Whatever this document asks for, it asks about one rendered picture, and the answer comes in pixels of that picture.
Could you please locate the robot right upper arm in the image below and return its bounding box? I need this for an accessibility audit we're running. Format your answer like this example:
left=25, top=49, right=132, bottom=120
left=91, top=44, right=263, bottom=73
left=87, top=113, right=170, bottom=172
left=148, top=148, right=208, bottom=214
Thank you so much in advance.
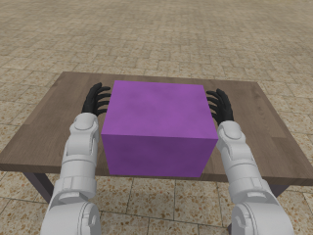
left=231, top=202, right=293, bottom=235

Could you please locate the table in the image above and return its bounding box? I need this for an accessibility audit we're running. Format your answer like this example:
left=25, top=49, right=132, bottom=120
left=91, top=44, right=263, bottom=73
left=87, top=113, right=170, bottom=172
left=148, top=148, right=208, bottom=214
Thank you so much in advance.
left=0, top=71, right=313, bottom=235

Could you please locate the left robot hand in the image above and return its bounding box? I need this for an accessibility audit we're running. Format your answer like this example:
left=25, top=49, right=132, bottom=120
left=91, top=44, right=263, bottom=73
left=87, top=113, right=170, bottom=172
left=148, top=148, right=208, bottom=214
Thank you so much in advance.
left=81, top=82, right=112, bottom=116

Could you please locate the right robot hand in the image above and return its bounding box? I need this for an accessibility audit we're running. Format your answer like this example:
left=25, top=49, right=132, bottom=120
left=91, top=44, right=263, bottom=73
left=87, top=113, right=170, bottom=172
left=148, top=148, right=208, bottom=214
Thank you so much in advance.
left=206, top=88, right=234, bottom=126

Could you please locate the robot left forearm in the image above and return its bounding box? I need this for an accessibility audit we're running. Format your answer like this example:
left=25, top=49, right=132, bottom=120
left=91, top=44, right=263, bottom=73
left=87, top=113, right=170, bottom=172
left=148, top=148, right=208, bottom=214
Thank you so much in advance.
left=40, top=113, right=100, bottom=235

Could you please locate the carton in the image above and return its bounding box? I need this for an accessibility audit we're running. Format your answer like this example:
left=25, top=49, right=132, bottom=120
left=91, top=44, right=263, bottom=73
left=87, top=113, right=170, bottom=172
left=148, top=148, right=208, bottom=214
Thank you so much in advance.
left=101, top=80, right=219, bottom=177

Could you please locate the robot left upper arm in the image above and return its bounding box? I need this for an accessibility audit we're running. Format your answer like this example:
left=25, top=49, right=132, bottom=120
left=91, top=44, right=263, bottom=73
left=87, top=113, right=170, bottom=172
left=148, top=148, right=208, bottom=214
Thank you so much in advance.
left=41, top=201, right=102, bottom=235

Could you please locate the robot right forearm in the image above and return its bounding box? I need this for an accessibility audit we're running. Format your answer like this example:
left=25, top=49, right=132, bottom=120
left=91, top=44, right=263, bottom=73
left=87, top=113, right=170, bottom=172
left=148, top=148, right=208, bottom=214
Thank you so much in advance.
left=216, top=120, right=294, bottom=235

